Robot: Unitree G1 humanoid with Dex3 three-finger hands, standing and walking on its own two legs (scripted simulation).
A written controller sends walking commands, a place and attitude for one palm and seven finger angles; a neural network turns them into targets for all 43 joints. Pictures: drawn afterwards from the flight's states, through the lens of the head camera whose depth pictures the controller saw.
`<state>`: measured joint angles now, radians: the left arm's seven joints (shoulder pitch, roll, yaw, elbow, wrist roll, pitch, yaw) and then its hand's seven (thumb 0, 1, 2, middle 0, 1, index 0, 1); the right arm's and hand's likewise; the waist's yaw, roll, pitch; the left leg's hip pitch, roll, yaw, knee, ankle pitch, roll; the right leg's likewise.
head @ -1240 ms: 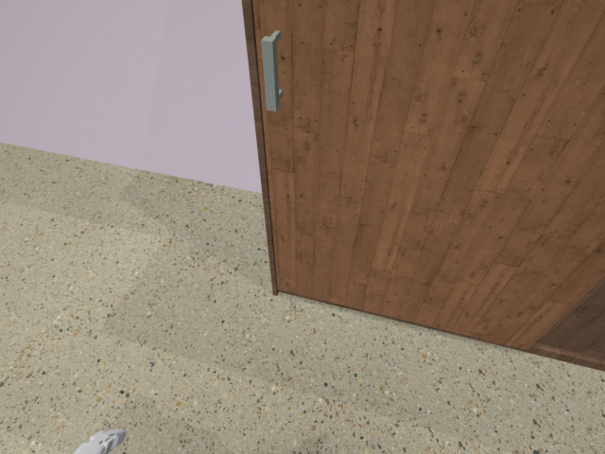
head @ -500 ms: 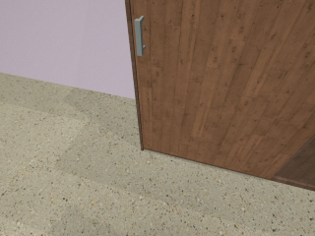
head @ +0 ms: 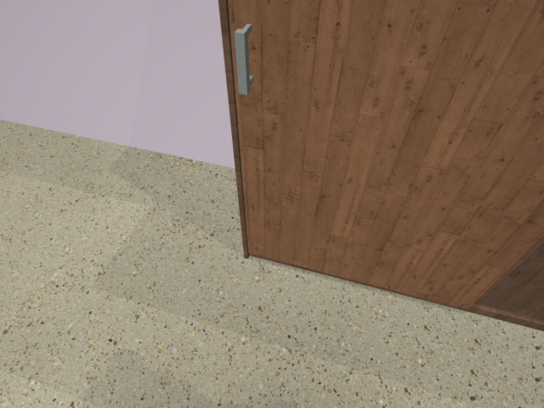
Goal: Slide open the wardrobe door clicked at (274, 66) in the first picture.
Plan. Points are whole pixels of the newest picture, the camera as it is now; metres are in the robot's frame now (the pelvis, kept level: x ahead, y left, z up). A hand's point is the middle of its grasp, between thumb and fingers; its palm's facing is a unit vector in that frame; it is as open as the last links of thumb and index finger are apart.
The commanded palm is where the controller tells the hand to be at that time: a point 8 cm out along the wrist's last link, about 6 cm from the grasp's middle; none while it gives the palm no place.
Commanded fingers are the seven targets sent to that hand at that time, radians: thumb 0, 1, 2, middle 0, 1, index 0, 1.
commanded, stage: look at it before walking up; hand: left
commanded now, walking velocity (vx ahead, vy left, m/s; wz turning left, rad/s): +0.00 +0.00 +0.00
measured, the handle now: (246, 59) +0.80 +0.11 +0.14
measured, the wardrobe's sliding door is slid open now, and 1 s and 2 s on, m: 0.00 0.00 0.00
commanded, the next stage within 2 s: turn to face it in 0.20 s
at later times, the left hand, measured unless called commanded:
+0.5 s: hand out of the picture +0.09 +0.24 -0.16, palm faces -0.03 -0.94 -0.34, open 7.4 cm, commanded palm none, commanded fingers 0.00 0.90 0.90 -0.20 -0.30 -0.20 -0.30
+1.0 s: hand out of the picture +0.08 +0.19 -0.18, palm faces -0.15 -0.97 -0.20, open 7.4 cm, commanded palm none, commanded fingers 0.00 0.90 0.90 -0.20 -0.30 -0.20 -0.30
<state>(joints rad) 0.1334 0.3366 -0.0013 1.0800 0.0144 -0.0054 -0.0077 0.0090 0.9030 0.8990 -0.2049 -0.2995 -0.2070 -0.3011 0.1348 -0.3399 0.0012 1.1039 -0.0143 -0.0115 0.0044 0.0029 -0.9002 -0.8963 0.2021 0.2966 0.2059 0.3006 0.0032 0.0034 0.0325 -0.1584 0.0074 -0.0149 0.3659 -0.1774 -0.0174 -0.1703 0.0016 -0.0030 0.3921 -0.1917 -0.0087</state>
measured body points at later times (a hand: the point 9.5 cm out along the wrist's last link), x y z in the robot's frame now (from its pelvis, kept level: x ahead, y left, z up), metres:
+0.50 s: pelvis +0.01 -0.01 +0.00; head +0.02 -0.01 +0.45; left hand +0.09 +0.29 -0.13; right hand +0.09 -0.30 -0.14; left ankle +0.01 +0.13 -0.75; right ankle +0.01 -0.11 -0.75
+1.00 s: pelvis -0.01 +0.01 -0.01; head +0.02 +0.01 +0.43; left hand +0.09 +0.24 -0.17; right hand -0.04 -0.23 -0.16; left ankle +0.01 +0.13 -0.75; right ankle -0.01 -0.11 -0.73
